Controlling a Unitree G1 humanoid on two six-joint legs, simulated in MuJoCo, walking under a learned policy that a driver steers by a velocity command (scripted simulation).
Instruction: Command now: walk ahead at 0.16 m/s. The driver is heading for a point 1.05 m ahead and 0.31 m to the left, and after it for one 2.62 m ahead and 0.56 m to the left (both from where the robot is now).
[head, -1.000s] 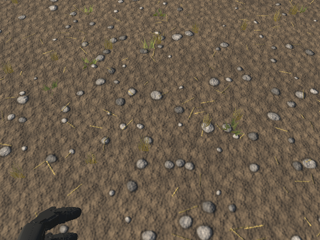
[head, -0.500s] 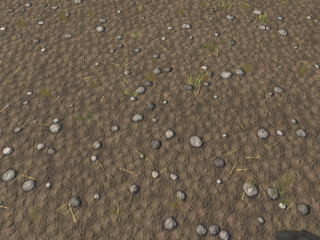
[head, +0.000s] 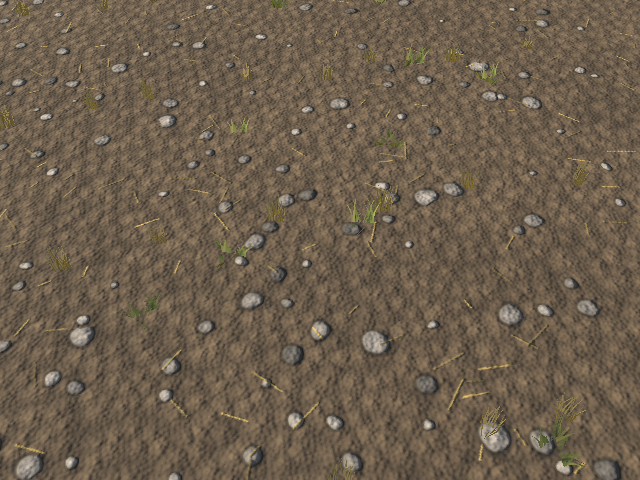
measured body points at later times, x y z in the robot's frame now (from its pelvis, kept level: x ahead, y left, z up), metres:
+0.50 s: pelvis +0.16 +0.03 +0.01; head +0.20 +0.05 +0.46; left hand +0.33 +0.32 -0.08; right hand +0.23 -0.24 -0.11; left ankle +0.07 +0.11 -0.73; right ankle +0.33 -0.07 -0.70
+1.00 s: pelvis +0.17 +0.03 +0.00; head +0.18 +0.07 +0.44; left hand +0.18 +0.34 -0.13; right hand +0.36 -0.19 -0.11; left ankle +0.11 +0.11 -0.73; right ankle +0.34 -0.04 -0.72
